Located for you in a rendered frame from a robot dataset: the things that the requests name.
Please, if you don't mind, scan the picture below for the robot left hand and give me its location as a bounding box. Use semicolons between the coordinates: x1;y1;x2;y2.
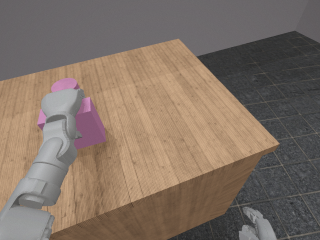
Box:
41;88;86;139

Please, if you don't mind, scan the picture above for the left robot forearm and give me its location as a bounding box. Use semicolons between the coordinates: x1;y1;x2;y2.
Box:
0;111;78;224

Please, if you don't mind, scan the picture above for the sponge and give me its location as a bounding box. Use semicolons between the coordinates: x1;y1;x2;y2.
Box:
37;97;106;149

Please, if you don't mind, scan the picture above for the robot right hand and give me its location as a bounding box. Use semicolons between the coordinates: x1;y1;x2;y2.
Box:
238;206;277;240

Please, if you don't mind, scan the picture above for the robot left upper arm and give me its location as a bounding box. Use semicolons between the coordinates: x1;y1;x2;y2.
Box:
0;204;55;240

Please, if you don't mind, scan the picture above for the table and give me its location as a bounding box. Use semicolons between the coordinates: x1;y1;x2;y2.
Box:
0;38;280;240

